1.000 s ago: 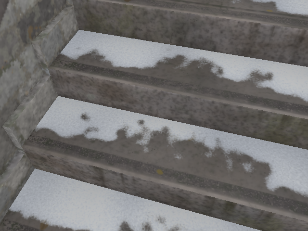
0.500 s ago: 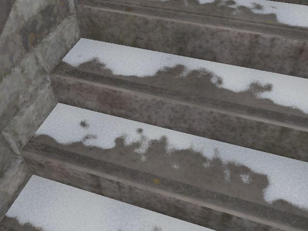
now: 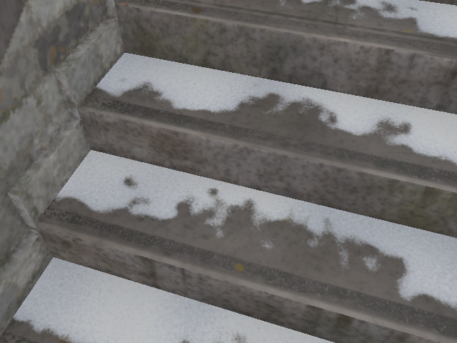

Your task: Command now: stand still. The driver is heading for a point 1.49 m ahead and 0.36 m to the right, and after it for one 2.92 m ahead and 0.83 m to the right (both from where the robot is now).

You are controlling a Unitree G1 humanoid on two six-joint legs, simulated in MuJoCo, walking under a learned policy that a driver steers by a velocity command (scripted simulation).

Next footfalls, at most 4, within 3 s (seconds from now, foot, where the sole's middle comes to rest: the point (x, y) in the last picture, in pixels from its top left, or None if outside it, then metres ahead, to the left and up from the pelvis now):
0.86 right None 0.33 -0.12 -0.62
1.44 left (187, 222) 0.72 0.14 -0.46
2.02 right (270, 119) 0.94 -0.09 -0.30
2.54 left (254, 1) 1.28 -0.05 -0.14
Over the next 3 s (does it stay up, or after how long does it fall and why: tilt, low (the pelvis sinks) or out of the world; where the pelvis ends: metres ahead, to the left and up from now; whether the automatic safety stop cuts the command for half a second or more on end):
stays up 1.24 -0.25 0.62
